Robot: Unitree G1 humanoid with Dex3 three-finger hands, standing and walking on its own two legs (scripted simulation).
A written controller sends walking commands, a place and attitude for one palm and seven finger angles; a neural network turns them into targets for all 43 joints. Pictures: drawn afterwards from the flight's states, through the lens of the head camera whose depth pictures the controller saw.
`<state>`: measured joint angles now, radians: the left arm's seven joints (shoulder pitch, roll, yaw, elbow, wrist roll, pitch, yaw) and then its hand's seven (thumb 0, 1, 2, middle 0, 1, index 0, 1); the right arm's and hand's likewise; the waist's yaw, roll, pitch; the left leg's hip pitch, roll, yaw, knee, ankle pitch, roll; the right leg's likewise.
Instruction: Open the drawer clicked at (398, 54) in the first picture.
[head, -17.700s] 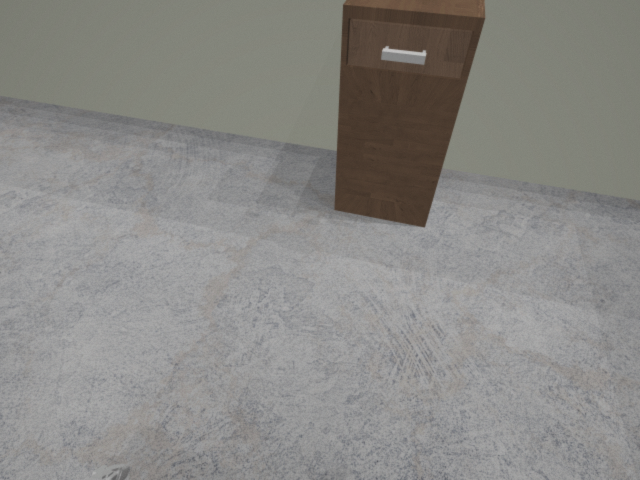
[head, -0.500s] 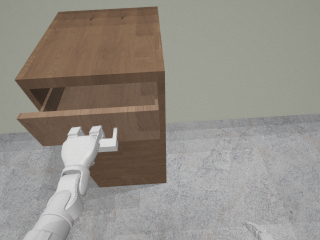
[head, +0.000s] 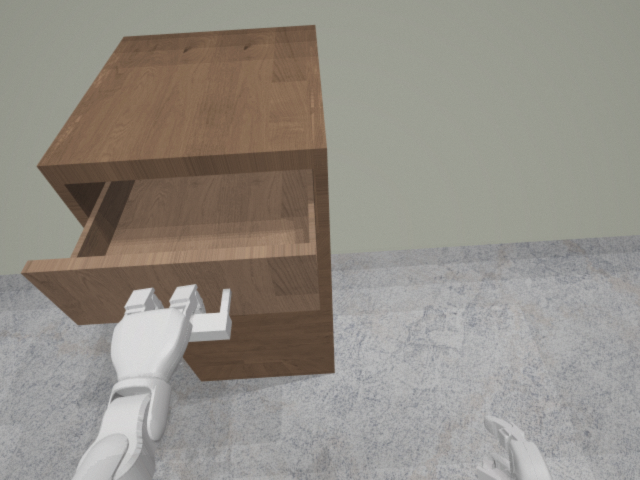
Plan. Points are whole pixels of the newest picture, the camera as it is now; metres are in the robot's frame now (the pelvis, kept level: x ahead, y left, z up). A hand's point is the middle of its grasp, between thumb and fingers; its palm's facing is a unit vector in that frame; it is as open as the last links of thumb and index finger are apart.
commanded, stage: pull the drawer open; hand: left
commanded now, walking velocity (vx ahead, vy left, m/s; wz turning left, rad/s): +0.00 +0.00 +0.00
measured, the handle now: (180, 313) +0.33 +0.21 +0.02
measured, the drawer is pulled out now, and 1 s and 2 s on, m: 0.16 0.29 0.30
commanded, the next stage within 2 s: open the thumb to release the handle in 1.34 s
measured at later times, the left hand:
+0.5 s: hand (161, 409) +0.21 +0.21 +0.00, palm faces +0.01 -0.10 -0.99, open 5.9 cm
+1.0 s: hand (149, 467) +0.15 +0.20 +0.00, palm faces +0.01 -0.11 -0.99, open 5.9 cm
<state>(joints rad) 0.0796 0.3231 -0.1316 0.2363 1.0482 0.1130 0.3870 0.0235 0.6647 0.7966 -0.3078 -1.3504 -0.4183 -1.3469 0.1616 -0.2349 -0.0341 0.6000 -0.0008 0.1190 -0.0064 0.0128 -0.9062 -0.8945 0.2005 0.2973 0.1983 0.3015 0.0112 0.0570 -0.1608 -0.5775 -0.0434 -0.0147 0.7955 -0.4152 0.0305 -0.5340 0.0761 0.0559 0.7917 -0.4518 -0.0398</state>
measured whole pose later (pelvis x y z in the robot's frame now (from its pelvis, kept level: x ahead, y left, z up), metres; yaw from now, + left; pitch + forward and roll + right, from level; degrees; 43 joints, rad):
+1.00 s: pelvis -0.02 -0.01 -0.01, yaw +0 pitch +9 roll +1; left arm 0.58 0.33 -0.11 -0.14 1.05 0.02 0.46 0.04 0.66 0.77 -0.30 -1.35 -0.42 -1.35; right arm 0.12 -0.24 -0.01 0.53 -0.04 0.12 0.05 0.01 -0.91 -0.89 0.20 0.30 0.20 0.30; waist 0.05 0.05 -0.16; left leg -0.62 -0.04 -0.01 0.90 -0.45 0.01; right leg -0.59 0.08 0.05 0.92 -0.49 -0.06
